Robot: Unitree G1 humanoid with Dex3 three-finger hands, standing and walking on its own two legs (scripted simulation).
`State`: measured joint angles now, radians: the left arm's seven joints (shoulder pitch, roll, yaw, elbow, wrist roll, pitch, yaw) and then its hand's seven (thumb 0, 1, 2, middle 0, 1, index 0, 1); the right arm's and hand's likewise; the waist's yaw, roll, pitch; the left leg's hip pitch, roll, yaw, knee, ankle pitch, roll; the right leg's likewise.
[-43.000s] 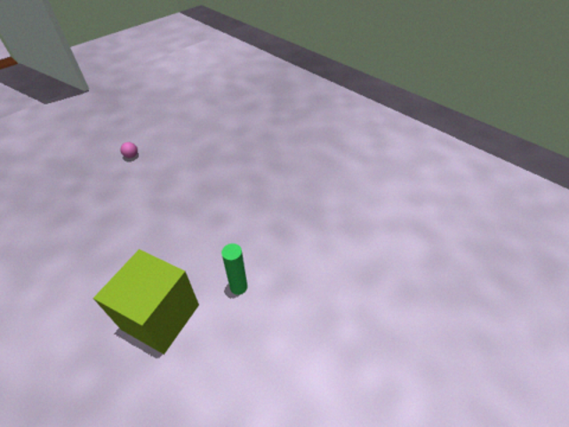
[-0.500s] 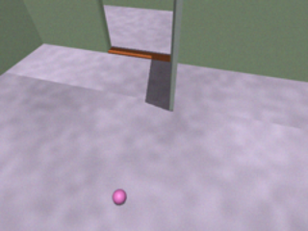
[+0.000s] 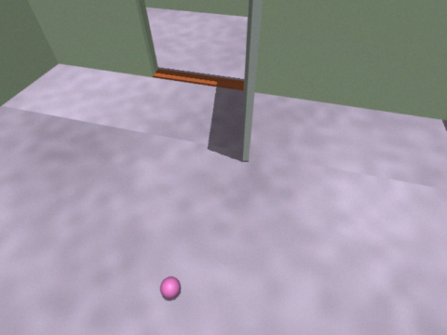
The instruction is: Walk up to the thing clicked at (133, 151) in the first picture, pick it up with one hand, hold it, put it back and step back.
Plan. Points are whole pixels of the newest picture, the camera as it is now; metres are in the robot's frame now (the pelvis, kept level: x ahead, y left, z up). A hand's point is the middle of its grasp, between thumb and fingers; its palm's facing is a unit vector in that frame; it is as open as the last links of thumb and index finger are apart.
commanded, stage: stand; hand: left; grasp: from above
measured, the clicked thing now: (170, 287) +0.44 +0.25 -0.74
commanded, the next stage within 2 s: step back in 0.52 s
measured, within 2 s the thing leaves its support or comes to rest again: neither
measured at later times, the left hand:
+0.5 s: hand out of the picture +0.07 +0.25 -0.16, palm faces +0.00 -0.94 -0.34, open 7.4 cm
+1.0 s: hand out of the picture +0.02 +0.27 -0.17, palm faces -0.03 -0.90 -0.43, open 7.4 cm
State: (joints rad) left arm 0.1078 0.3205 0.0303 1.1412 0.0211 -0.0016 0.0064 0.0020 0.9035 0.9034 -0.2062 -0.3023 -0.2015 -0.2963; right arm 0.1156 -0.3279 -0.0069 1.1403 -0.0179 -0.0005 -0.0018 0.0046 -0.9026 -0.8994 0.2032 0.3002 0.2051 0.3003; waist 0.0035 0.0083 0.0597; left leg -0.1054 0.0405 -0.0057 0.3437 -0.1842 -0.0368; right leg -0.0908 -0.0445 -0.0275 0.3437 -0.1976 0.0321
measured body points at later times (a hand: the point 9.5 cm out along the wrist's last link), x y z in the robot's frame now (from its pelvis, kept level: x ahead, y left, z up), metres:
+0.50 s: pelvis +0.00 +0.00 +0.00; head +0.01 +0.00 +0.45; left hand +0.07 +0.30 -0.13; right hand +0.07 -0.30 -0.14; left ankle +0.00 +0.14 -0.75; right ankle +0.00 -0.14 -0.75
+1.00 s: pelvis -0.09 -0.01 -0.03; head -0.03 -0.02 +0.41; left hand +0.02 +0.31 -0.15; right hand +0.02 -0.33 -0.16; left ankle +0.00 +0.14 -0.75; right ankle -0.10 -0.12 -0.75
